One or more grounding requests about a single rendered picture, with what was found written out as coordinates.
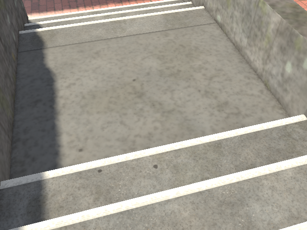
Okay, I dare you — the stairs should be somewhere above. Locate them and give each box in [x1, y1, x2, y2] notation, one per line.
[24, 0, 195, 31]
[0, 114, 307, 230]

